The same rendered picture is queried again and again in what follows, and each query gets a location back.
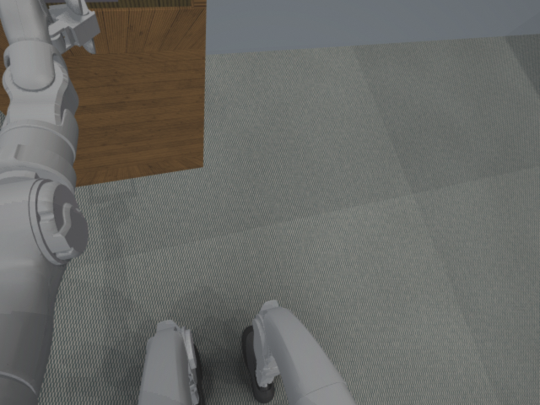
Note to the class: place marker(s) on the robot left thigh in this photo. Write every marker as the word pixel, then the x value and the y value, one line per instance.
pixel 169 359

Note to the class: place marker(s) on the robot thigh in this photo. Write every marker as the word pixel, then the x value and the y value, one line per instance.
pixel 309 376
pixel 169 359

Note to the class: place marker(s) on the left robot hand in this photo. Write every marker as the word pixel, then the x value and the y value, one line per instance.
pixel 29 20

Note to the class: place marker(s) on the left robot upper arm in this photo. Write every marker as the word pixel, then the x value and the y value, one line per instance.
pixel 41 230

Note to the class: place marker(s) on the robot right thigh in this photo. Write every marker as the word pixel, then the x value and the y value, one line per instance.
pixel 309 376

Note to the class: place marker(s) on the left robot forearm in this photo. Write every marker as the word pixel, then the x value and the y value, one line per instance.
pixel 39 136

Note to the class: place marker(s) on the cabinet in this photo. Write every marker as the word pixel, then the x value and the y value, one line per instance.
pixel 141 96

